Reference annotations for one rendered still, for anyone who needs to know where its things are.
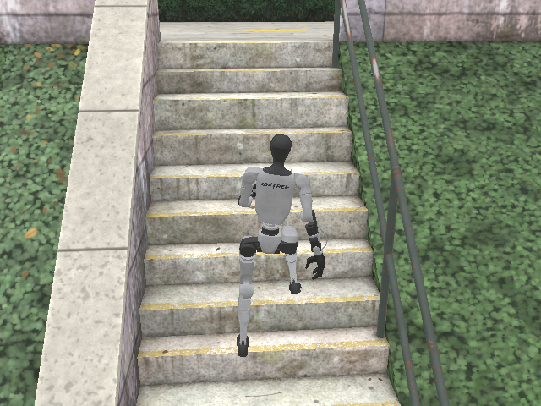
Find stairs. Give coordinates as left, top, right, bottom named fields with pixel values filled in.
left=136, top=42, right=401, bottom=406

